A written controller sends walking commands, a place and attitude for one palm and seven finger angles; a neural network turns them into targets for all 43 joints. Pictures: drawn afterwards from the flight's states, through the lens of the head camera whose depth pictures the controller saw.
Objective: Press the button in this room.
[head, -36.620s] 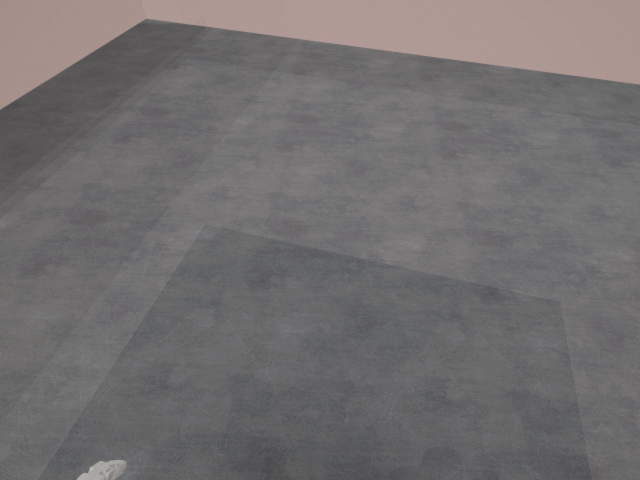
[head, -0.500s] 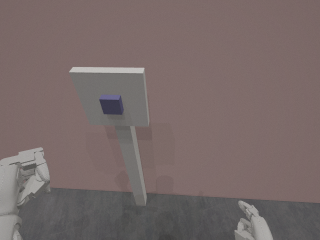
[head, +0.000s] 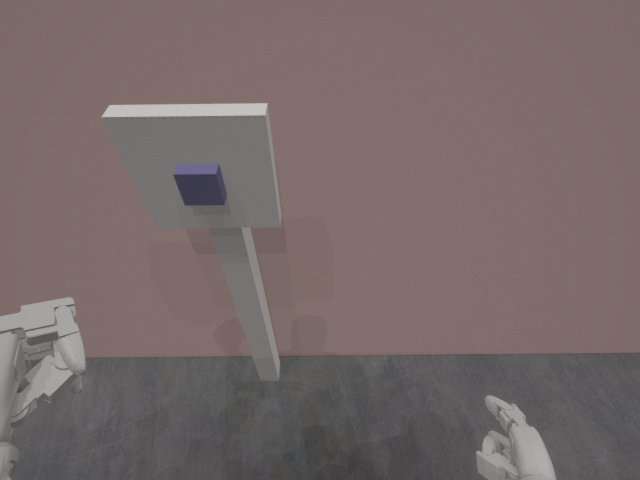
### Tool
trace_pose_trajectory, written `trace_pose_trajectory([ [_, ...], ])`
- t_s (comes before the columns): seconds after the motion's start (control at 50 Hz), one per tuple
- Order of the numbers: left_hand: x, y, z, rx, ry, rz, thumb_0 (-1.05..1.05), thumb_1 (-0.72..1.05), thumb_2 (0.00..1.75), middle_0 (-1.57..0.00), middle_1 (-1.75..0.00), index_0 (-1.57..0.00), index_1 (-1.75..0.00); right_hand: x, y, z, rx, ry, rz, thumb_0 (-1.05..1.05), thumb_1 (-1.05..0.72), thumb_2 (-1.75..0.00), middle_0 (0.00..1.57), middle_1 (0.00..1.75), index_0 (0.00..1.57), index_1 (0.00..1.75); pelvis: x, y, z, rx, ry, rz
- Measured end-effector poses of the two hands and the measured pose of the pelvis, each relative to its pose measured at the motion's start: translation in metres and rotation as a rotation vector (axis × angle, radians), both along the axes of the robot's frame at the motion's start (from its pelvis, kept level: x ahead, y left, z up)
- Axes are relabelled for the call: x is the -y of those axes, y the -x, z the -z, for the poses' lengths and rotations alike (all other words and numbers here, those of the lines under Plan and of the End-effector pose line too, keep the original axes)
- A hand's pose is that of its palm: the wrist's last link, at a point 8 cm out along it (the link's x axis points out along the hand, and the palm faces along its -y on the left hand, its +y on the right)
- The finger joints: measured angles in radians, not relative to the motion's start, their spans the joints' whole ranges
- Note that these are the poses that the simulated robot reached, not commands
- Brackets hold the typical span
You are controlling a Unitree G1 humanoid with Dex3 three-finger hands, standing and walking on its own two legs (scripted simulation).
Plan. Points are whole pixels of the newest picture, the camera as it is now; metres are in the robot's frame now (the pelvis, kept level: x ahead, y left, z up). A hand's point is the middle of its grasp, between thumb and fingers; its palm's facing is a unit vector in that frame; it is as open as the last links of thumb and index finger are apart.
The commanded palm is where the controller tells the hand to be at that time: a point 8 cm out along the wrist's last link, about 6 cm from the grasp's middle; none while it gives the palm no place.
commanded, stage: step back with the hand held close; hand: left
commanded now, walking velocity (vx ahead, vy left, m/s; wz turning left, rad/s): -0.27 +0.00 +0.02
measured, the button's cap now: (201, 183) +0.49 +0.22 +0.10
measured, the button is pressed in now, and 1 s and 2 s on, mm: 0 0 0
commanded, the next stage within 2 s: stop stepping back and stand still in 1.14 s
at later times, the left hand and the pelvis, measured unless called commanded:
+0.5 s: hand out of the picture +0.12 +0.27 +0.15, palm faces +0.39 -0.82 -0.42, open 3.1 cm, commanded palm +0.06 +0.31 +0.17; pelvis -0.06 +0.03 -0.01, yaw +1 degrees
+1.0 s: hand out of the picture +0.06 +0.26 +0.17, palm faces +0.26 -0.87 -0.42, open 3.1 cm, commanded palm +0.00 +0.31 +0.17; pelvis -0.14 +0.04 -0.02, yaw -1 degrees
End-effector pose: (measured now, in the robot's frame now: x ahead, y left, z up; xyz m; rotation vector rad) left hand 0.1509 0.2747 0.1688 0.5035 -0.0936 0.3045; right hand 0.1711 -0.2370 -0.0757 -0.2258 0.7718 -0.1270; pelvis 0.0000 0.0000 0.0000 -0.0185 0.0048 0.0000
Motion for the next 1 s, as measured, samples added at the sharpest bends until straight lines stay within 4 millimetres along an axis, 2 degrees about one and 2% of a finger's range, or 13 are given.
trace_pose_trajectory([
  [0.16, -0.013, 0.016, -0.003, 0.036, -0.034, 0.021, 0.01, 0.89, 0.9, -1.3, -1.5, -1.3, -1.5, -0.006, 0.025, -0.002, -0.007, 0.023, 0.016, 0.02, -0.9, -0.9, 0.2, 0.3, 0.2, 0.3, -0.009, 0.02, 0.004, -0.009, 0.007, 0.001],
  [0.44, -0.029, 0.065, -0.003, 0.131, -0.043, -0.011, 0.01, 0.88, 0.9, -1.31, -1.5, -1.31, -1.5, -0.029, 0.059, 0.001, 0.031, 0.04, -0.042, 0.02, -0.9, -0.9, 0.21, 0.3, 0.2, 0.3, -0.02, 0.057, 0.012, -0.006, 0.03, -0.019],
  [0.6, -0.044, 0.068, 0.0, 0.207, -0.02, 0.019, 0.01, 0.88, 0.9, -1.31, -1.5, -1.31, -1.5, -0.038, 0.081, 0.001, 0.007, 0.09, -0.021, 0.02, -0.9, -0.9, 0.21, 0.3, 0.2, 0.3, -0.035, 0.068, 0.016, 0.011, 0.057, -0.021],
  [0.72, -0.058, 0.078, -0.015, 0.21, -0.058, 0.022, 0.01, 0.88, 0.9, -1.31, -1.5, -1.31, -1.5, -0.054, 0.09, -0.012, 0.015, 0.071, -0.047, 0.02, -0.9, -0.9, 0.21, 0.3, 0.2, 0.3, -0.039, 0.077, 0.004, -0.038, 0.076, -0.028],
  [0.82, -0.052, 0.092, -0.015, 0.186, -0.019, 0.052, 0.01, 0.89, 0.9, -1.31, -1.5, -1.31, -1.5, -0.064, 0.091, -0.016, 0.034, 0.05, -0.086, 0.02, -0.9, -0.9, 0.21, 0.3, 0.2, 0.3, -0.039, 0.091, 0.0, -0.083, 0.069, -0.002],
  [0.9, -0.038, 0.102, -0.01, 0.199, -0.035, 0.124, 0.01, 0.89, 0.9, -1.31, -1.5, -1.31, -1.5, -0.063, 0.097, -0.007, 0.057, 0.039, -0.105, 0.02, -0.9, -0.9, 0.21, 0.3, 0.2, 0.3, -0.036, 0.116, 0.011, -0.084, 0.03, 0.038],
  [1.0, -0.031, 0.121, -0.016, 0.245, -0.03, 0.184, 0.01, 0.88, 0.9, -1.31, -1.5, -1.31, -1.5, -0.055, 0.128, -0.002, 0.058, 0.031, -0.042, 0.02, -0.9, -0.9, 0.21, 0.3, 0.2, 0.3, -0.037, 0.137, 0.016, -0.03, 0.064, 0.018],
])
